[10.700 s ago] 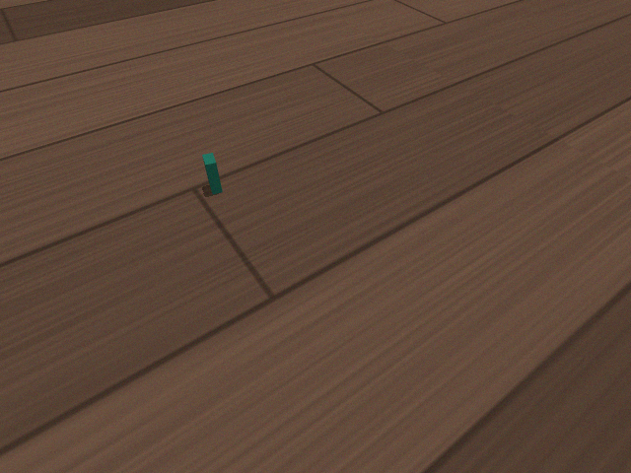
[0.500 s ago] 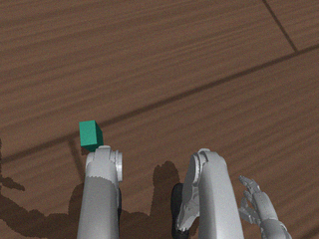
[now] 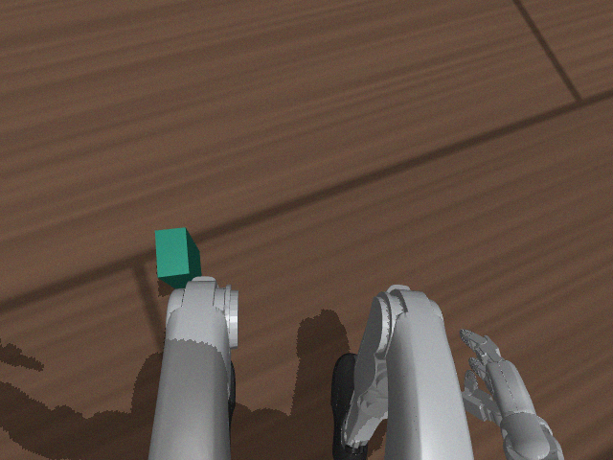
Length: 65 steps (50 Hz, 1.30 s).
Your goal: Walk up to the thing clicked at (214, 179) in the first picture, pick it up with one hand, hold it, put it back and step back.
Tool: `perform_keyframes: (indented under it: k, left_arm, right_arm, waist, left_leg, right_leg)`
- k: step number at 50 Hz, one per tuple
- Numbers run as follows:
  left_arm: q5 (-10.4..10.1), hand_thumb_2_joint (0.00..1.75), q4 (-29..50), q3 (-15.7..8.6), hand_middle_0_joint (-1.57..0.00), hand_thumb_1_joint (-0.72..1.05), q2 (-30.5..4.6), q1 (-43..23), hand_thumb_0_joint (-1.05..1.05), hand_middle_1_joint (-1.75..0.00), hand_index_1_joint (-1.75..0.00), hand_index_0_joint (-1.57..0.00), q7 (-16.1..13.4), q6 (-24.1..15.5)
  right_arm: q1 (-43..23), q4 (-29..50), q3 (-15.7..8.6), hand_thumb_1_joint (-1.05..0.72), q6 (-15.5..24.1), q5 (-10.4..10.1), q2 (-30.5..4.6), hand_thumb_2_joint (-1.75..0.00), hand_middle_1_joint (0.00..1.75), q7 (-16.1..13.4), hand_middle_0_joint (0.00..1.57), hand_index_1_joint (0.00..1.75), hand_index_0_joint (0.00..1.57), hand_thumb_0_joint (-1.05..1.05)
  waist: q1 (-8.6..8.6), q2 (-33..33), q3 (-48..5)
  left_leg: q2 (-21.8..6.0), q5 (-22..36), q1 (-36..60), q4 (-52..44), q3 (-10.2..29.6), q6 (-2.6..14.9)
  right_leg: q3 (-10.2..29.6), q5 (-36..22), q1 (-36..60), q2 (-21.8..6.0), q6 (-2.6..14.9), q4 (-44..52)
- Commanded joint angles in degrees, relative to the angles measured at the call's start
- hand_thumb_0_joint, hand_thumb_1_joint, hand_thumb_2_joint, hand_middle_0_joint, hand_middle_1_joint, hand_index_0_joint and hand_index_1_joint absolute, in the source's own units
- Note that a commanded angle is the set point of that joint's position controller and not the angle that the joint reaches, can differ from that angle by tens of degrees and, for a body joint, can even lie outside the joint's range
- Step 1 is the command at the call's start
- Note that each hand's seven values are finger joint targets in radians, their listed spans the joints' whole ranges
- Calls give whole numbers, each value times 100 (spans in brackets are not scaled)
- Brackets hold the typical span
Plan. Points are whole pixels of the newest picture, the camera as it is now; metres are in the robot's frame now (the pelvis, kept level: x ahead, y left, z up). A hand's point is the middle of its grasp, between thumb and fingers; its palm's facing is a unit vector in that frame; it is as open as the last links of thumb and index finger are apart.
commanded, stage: go down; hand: left
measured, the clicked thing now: (181, 262) +0.38 +0.22 -0.30
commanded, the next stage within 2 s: approach in 0.12 s
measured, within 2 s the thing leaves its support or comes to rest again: neither
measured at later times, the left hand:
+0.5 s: hand out of the picture +0.29 +0.42 -0.04, palm faces +0.23 -0.97 -0.04, open 17.4 cm
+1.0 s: hand (96, 284) +0.32 +0.33 -0.24, palm faces +0.15 -0.99 +0.06, open 17.1 cm
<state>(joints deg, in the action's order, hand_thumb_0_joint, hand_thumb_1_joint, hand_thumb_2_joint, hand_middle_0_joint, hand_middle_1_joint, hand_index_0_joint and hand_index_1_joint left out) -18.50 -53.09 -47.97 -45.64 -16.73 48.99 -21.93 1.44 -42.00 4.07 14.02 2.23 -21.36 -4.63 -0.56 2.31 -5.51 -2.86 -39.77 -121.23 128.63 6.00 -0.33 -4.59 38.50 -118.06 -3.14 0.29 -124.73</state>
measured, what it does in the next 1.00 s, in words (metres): lowers itself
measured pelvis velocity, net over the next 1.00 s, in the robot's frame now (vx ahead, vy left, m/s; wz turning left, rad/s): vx -0.01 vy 0.01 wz -0.12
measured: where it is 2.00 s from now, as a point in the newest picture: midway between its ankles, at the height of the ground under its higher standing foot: (282, 432)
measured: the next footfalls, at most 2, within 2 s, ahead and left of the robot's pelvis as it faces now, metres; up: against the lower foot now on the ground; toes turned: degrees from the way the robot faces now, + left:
none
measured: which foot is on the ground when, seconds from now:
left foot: down 0.00-1.00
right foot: down 0.00-1.00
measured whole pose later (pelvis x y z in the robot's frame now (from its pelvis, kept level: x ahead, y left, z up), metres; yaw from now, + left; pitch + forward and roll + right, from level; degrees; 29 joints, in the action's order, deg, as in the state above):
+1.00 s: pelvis -0.01 +0.01 -0.10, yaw -7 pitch +17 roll -12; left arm -23.7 -73.8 -42.3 -41.6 -22.7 43.1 -54.8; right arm -11.9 -40.0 19.1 12.0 13.2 -21.2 -0.5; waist 5.6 12.8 10.5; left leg -2.9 -41.8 -127.9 150.5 14.8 -0.4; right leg -9.9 36.6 -122.0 -0.4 -1.3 -140.4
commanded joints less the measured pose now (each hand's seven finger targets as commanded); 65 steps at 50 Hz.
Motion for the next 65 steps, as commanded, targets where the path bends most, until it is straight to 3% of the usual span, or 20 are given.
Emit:
perform_keyframes:
  k: [1,3,8,11,12,14,17,19,23,26,30,36,39,42,46,49,55,59,63,65]
  left_arm:
    - [-289,9,943,-593,-3,-55,-2319,-414,0,-4,-6,-2,-26,-314]
    - [-287,9,1052,-626,-3,-53,-2465,-436,0,-3,-5,-1,-14,-322]
    - [-331,8,718,-566,-3,-53,-2234,-268,0,-3,-5,-1,29,-283]
    - [-354,9,835,-611,-9,-57,-2350,-461,0,-7,-12,-4,54,-359]
    - [-341,9,777,-624,-7,-49,-2423,-513,0,-7,-11,-3,64,-385]
    - [-405,6,429,-612,-7,-47,-2246,-500,0,-6,-9,-3,91,-453]
    - [-518,4,81,-503,-7,-50,-1876,-630,0,-5,-8,-4,205,-737]
    - [-563,4,-102,-514,-7,-50,-1910,-875,0,-5,-8,-4,281,-996]
    - [-750,5,-728,-359,-7,-49,-1471,-1007,0,-5,-7,-4,358,-1535]
    - [-795,4,-697,-378,-6,-48,-1596,-1176,0,-4,-6,-4,337,-1934]
    - [-814,4,-526,-502,-6,-50,-1779,-876,0,-4,-6,-4,172,-2331]
    - [-766,4,-326,-299,-7,-46,-1586,-613,0,-3,-5,-4,-24,-2750]
    - [-748,5,-463,-75,-6,-41,-1342,-742,0,-3,-4,-4,-113,-2980]
    - [-742,5,-759,162,-6,-39,-1110,-981,0,-2,-4,-4,-250,-3241]
    - [-660,2,-1253,307,-6,-46,-1093,-1137,0,-2,-2,-6,-515,-3617]
    - [-601,0,-1541,531,-7,-47,-783,-1177,0,-1,0,-7,-727,-3839]
    - [-365,0,-1486,703,-7,-49,-641,-857,0,-2,0,-8,-1392,-4158]
    - [-174,1,-1216,1007,-6,-49,-303,-747,0,-1,0,-7,-1782,-4269]
    - [-49,2,-1048,1363,-5,-48,-54,-1101,0,-1,0,-6,-2102,-4411]
    - [32,2,-987,1409,-5,-47,-155,-1214,0,0,0,-5,-2287,-4505]
  right_arm:
    - [602,309,-438,-91,168,-43,-1274,-91,30,-114,20,30,20,0]
    - [518,367,-452,-91,184,-50,-1275,-91,30,-126,20,30,20,0]
    - [552,333,-426,-91,191,-62,-1296,-91,30,-121,20,30,20,0]
    - [514,360,-427,-92,188,-71,-1317,-91,30,-120,20,30,20,0]
    - [490,372,-407,-91,194,-59,-1298,-90,30,-121,20,30,20,0]
    - [466,350,-376,-91,208,-42,-1275,-90,30,-102,20,30,20,0]
    - [412,292,-327,-91,238,17,-1283,-90,30,-80,20,30,20,0]
    - [347,303,-301,-91,269,58,-1359,-90,30,-51,20,30,20,0]
    - [135,419,-155,-91,301,181,-1394,-90,30,21,20,30,20,0]
    - [-41,459,-54,-91,294,303,-1472,-90,30,64,20,30,20,0]
    - [-248,518,87,-91,246,446,-1539,-90,30,126,20,30,20,0]
    - [-586,436,311,-92,151,646,-1642,-90,30,161,20,30,20,0]
    - [-758,404,435,-91,119,749,-1680,-90,30,192,20,30,20,0]
    - [-916,417,602,-91,56,856,-1748,-90,30,235,20,30,20,0]
    - [-1079,436,843,-90,-82,1021,-1798,-90,30,267,20,30,20,0]
    - [-1172,476,969,-91,-211,1135,-1833,-89,30,304,20,30,20,0]
    - [-1260,609,1072,-90,-417,1289,-1871,-89,30,465,20,30,20,0]
    - [-1266,627,1037,-90,-527,1340,-1890,-89,30,574,20,30,20,0]
    - [-1300,681,1077,-91,-605,1378,-1882,-90,30,669,20,30,20,0]
    - [-1252,677,1112,-91,-634,1414,-1883,-90,30,727,20,30,20,0]
  waist:
    - [-276,-1158,-3367]
    - [-298,-1115,-3343]
    - [-253,-1128,-3205]
    - [-275,-1217,-3156]
    - [-258,-1169,-3118]
    - [-185,-941,-2965]
    - [-46,-914,-2853]
    - [45,-927,-2823]
    - [179,-572,-2656]
    - [120,-745,-2767]
    - [-28,-998,-2824]
    - [97,-1493,-2773]
    - [280,-1499,-2536]
    - [513,-1543,-2335]
    - [662,-1512,-2148]
    - [795,-1481,-1922]
    - [669,-1797,-1715]
    - [741,-1949,-1549]
    - [1002,-1774,-1337]
    - [1044,-1677,-1356]
  left_leg:
    - [150,785,2524,-1801,-261,161]
    - [141,538,2449,-1845,-251,175]
    - [140,615,2505,-1880,-181,156]
    - [134,548,2495,-1897,-163,155]
    - [124,466,2422,-1879,-156,161]
    - [145,533,2202,-1688,-228,182]
    - [148,715,2180,-1483,-206,169]
    - [123,710,2198,-1373,-102,145]
    - [115,670,1882,-974,-122,140]
    - [95,584,1853,-734,-140,114]
    - [66,578,1735,-515,-158,70]
    - [-12,706,1939,-286,-36,-2]
    - [-38,669,1882,-109,56,-9]
    - [-77,752,1976,23,202,-56]
    - [-96,827,1976,224,318,-81]
    - [-101,896,1937,322,403,-110]
    - [-99,771,1933,254,489,-180]
    - [-111,847,2021,213,548,-225]
    - [-83,505,1756,265,616,-181]
    - [-72,435,1634,353,625,-148]
  right_leg:
    - [-37,-513,1646,349,206,1179]
    - [-24,-311,1613,358,193,1246]
    - [-86,-394,1499,354,205,1159]
    - [-94,-365,1383,351,213,1106]
    - [-98,-299,1386,356,199,1121]
    - [-65,-302,1417,365,189,1136]
    - [-106,-454,1219,375,207,961]
    - [-174,-466,1091,378,211,787]
    - [-247,-446,1105,426,180,640]
    - [-298,-408,1116,456,172,456]
    - [-372,-418,1224,492,170,202]
    - [-532,-634,1097,546,191,-163]
    - [-644,-654,994,573,186,-281]
    - [-792,-714,883,596,183,-441]
    - [-931,-805,974,626,158,-548]
    - [-1023,-912,960,631,142,-614]
    - [-1204,-867,947,652,144,-718]
    - [-1271,-1003,846,642,137,-802]
    - [-1342,-869,850,651,101,-717]
    - [-1350,-873,952,672,86,-698]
